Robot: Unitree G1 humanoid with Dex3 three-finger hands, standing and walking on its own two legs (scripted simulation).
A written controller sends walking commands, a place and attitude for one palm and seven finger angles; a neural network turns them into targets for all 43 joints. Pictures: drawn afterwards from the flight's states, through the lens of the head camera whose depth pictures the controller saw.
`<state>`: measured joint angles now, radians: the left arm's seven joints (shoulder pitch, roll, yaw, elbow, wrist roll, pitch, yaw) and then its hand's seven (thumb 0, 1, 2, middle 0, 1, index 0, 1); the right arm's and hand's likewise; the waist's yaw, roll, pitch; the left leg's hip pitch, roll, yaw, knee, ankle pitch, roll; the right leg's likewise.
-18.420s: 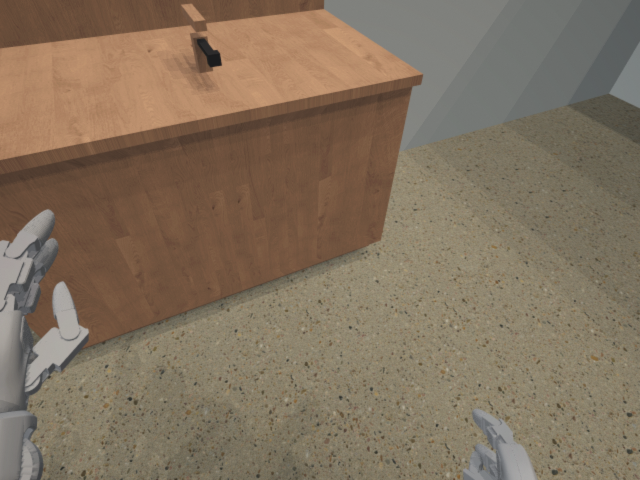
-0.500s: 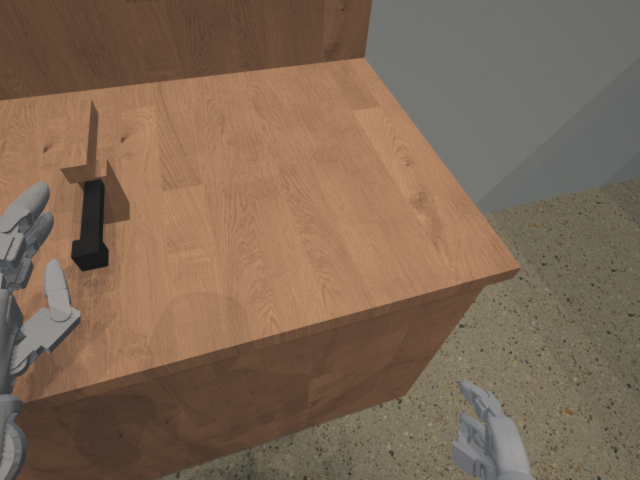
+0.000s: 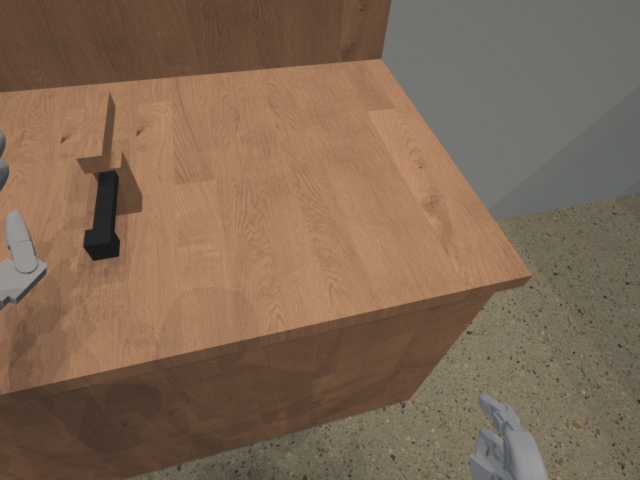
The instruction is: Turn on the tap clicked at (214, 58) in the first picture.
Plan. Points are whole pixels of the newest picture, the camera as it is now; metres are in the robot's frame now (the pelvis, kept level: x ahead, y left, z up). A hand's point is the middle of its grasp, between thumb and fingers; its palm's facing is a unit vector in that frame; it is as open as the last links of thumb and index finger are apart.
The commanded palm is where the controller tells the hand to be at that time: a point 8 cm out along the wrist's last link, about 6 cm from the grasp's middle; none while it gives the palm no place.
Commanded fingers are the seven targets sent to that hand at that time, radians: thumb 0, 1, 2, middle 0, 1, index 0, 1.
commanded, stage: come to a stop and stand still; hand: left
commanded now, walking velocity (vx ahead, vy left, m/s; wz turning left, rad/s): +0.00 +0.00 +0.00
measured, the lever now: (102, 243) +0.32 +0.31 +0.10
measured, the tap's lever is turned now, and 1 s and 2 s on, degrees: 0 0 0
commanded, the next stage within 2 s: look again from close up in 0.60 s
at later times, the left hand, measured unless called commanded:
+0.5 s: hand (19, 302) +0.21 +0.30 +0.16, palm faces +0.42 -0.85 -0.31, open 7.4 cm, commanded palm +0.15 +0.33 +0.17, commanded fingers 0.00 0.90 0.90 -0.20 -0.30 -0.20 -0.30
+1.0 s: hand (42, 300) +0.22 +0.29 +0.16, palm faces +0.39 -0.85 -0.36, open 7.4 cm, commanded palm +0.16 +0.32 +0.17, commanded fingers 0.00 0.90 0.90 -0.20 -0.30 -0.20 -0.30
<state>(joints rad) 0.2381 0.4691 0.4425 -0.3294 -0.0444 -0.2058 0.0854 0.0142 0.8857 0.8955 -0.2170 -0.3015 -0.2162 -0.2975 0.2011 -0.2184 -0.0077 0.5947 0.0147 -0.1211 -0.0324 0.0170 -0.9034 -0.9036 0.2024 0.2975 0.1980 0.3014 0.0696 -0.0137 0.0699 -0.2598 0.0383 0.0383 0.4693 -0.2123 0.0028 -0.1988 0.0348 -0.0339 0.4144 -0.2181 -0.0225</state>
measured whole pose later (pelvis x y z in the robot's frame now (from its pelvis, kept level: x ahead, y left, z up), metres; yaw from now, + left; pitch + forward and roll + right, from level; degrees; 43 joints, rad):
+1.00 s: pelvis +0.00 +0.04 +0.00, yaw +1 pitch +0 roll -2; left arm 0.43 0.35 0.34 -0.47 -0.04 -0.20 0.11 0.01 0.89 0.90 -0.21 -0.30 -0.21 -0.30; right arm 0.18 -0.20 0.01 0.58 0.01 -0.11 -0.04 0.02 -0.90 -0.90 0.20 0.30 0.20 0.30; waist 0.03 -0.02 0.07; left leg -0.23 -0.02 0.05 0.45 -0.21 0.06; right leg -0.16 -0.02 -0.02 0.37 -0.21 0.03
